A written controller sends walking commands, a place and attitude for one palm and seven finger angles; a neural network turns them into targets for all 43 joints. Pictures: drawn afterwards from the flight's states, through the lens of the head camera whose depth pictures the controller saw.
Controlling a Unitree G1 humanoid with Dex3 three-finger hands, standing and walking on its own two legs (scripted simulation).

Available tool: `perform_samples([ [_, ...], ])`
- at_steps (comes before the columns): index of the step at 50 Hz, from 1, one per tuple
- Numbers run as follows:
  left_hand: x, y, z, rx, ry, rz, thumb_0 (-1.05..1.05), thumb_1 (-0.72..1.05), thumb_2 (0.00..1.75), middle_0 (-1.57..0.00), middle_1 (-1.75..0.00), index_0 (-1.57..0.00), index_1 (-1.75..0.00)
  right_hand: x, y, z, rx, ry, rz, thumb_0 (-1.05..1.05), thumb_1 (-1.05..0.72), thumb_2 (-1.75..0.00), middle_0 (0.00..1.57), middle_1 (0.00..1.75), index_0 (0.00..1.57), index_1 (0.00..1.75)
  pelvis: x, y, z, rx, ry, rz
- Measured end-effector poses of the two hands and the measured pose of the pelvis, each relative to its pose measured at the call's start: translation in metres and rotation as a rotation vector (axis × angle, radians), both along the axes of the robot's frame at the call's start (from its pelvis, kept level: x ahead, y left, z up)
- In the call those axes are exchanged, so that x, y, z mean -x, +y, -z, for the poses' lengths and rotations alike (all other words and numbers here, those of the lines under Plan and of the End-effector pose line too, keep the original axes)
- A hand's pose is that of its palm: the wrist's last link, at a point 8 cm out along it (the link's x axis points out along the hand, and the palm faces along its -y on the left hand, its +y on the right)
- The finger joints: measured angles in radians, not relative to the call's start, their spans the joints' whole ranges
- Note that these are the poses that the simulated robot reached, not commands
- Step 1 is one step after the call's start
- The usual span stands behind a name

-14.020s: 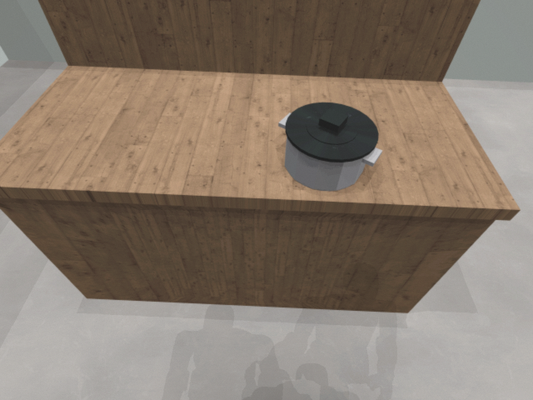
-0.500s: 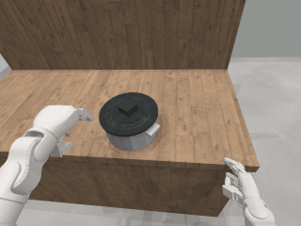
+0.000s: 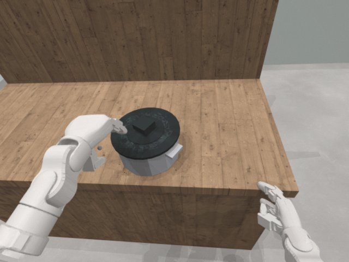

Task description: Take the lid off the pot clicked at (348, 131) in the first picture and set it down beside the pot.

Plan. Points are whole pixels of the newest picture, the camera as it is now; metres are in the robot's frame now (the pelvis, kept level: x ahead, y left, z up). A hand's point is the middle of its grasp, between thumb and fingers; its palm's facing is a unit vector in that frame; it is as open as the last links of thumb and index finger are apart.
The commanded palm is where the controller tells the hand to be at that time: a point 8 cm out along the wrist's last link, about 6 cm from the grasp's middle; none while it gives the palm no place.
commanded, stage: move the open hand above the knob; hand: left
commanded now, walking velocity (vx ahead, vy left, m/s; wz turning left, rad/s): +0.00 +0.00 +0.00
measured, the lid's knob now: (144, 124) +0.47 +0.13 +0.05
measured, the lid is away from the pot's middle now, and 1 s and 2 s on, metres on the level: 0.00 0.00 0.00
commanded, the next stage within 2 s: lower the open fingers around the knob in 1.84 s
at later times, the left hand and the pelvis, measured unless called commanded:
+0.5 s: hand (111, 126) +0.38 +0.18 +0.13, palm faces -0.21 -0.06 -0.98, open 10.0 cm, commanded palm +0.37 +0.18 +0.19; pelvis +0.01 -0.02 +0.00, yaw +0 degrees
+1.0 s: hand (128, 118) +0.42 +0.15 +0.12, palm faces -0.23 -0.04 -0.97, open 10.0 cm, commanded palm +0.42 +0.15 +0.19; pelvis +0.01 +0.00 +0.00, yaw +0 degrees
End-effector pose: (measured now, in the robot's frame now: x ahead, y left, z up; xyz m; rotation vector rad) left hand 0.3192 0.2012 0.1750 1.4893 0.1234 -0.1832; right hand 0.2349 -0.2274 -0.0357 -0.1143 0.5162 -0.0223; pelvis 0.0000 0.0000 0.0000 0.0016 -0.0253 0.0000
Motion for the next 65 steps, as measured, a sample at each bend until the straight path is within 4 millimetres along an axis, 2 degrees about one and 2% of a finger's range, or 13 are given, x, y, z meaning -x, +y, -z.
perform_samples([
  [4, -0.008, -0.014, -0.005, -0.031, -0.024, 0.042, 0.00, -0.27, 1.41, -0.86, -0.09, -0.85, -0.08, 0.000, -0.001, 0.001, 0.004, -0.005, 0.002, 0.02, -0.90, -0.90, 0.20, 0.30, 0.25, 0.35, 0.001, -0.003, 0.000, -0.002, -0.002, -0.003],
  [9, -0.026, -0.008, -0.015, -0.025, -0.044, -0.036, 0.00, -0.27, 1.41, -0.86, -0.09, -0.85, -0.08, 0.000, -0.002, 0.001, -0.018, -0.007, 0.002, 0.02, -0.90, -0.90, 0.20, 0.30, 0.26, 0.35, 0.000, -0.008, 0.001, -0.006, 0.006, 0.001],
  [17, -0.037, -0.024, -0.002, -0.035, 0.040, -0.013, 0.00, -0.27, 1.41, -0.85, -0.09, -0.85, -0.08, -0.002, -0.007, 0.002, -0.027, -0.009, -0.005, 0.02, -0.90, -0.90, 0.20, 0.30, 0.30, 0.37, -0.005, -0.014, 0.001, -0.007, 0.010, -0.001],
  [25, -0.055, -0.019, -0.014, -0.021, 0.013, -0.039, 0.00, -0.27, 1.41, -0.85, -0.09, -0.85, -0.08, -0.004, -0.011, 0.003, -0.029, -0.006, 0.001, 0.02, -0.90, -0.90, 0.20, 0.30, 0.35, 0.40, -0.011, -0.017, 0.001, -0.006, 0.021, -0.004],
  [31, -0.062, -0.024, 0.001, -0.032, 0.077, -0.029, 0.00, -0.27, 1.41, -0.85, -0.09, -0.85, -0.08, -0.006, -0.013, 0.002, -0.024, 0.003, 0.003, 0.02, -0.90, -0.90, 0.20, 0.30, 0.37, 0.41, -0.012, -0.016, 0.001, -0.004, 0.027, -0.004],
  [35, -0.066, -0.034, -0.008, -0.022, 0.037, 0.035, 0.00, -0.27, 1.41, -0.85, -0.09, -0.85, -0.08, -0.006, -0.013, 0.002, -0.012, 0.005, 0.015, 0.02, -0.90, -0.90, 0.20, 0.30, 0.39, 0.42, -0.013, -0.013, 0.001, -0.003, 0.028, -0.006],
  [38, -0.075, -0.031, -0.012, -0.020, 0.013, 0.014, 0.00, -0.27, 1.41, -0.85, -0.09, -0.85, -0.08, -0.006, -0.012, 0.002, -0.016, 0.008, 0.026, 0.02, -0.90, -0.90, 0.20, 0.30, 0.38, 0.42, -0.014, -0.011, 0.001, -0.002, 0.035, -0.004],
  [42, -0.084, -0.029, -0.008, -0.028, 0.026, -0.030, 0.00, -0.27, 1.41, -0.85, -0.09, -0.85, -0.08, -0.005, -0.010, 0.001, -0.024, 0.011, 0.033, 0.02, -0.90, -0.90, 0.20, 0.30, 0.37, 0.41, -0.014, -0.008, 0.001, -0.002, 0.045, -0.003],
  [47, -0.088, -0.043, -0.003, -0.019, 0.043, 0.016, 0.00, -0.27, 1.41, -0.85, -0.09, -0.85, -0.08, -0.005, -0.008, 0.001, -0.018, 0.012, 0.044, 0.02, -0.90, -0.90, 0.20, 0.30, 0.37, 0.41, -0.014, -0.002, 0.002, -0.001, 0.050, -0.002],
  [56, -0.110, -0.055, -0.012, -0.024, 0.013, 0.006, 0.00, -0.27, 1.41, -0.85, -0.09, -0.85, -0.08, -0.003, -0.003, 0.000, -0.019, 0.012, 0.065, 0.02, -0.90, -0.90, 0.20, 0.30, 0.34, 0.40, -0.014, 0.004, 0.003, -0.001, 0.070, 0.000],
  [65, -0.118, -0.067, -0.011, -0.011, 0.018, 0.019, 0.00, -0.27, 1.41, -0.85, -0.09, -0.85, -0.08, -0.002, -0.001, 0.000, -0.024, 0.011, 0.072, 0.02, -0.90, -0.90, 0.20, 0.30, 0.33, 0.39, -0.018, 0.006, 0.003, -0.003, 0.078, 0.011],
])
